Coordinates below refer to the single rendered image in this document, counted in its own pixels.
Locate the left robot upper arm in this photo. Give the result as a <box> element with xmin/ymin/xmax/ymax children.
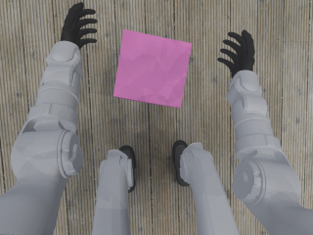
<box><xmin>0</xmin><ymin>129</ymin><xmax>84</xmax><ymax>235</ymax></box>

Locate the robot right shin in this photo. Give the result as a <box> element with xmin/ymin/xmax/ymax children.
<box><xmin>179</xmin><ymin>142</ymin><xmax>214</xmax><ymax>182</ymax></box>

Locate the carton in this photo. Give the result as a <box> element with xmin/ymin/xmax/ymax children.
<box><xmin>113</xmin><ymin>29</ymin><xmax>192</xmax><ymax>108</ymax></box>

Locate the left robot forearm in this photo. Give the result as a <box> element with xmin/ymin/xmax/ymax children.
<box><xmin>11</xmin><ymin>40</ymin><xmax>83</xmax><ymax>175</ymax></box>

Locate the right robot upper arm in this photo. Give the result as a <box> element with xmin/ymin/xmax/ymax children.
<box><xmin>231</xmin><ymin>158</ymin><xmax>313</xmax><ymax>235</ymax></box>

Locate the robot left hand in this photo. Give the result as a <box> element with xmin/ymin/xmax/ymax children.
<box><xmin>60</xmin><ymin>2</ymin><xmax>98</xmax><ymax>49</ymax></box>

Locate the robot left thigh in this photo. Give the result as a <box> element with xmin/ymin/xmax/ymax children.
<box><xmin>92</xmin><ymin>155</ymin><xmax>134</xmax><ymax>235</ymax></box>

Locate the right robot forearm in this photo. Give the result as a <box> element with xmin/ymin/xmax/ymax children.
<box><xmin>226</xmin><ymin>70</ymin><xmax>301</xmax><ymax>188</ymax></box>

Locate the robot right hand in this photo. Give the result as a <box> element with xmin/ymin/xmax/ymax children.
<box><xmin>217</xmin><ymin>29</ymin><xmax>255</xmax><ymax>78</ymax></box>

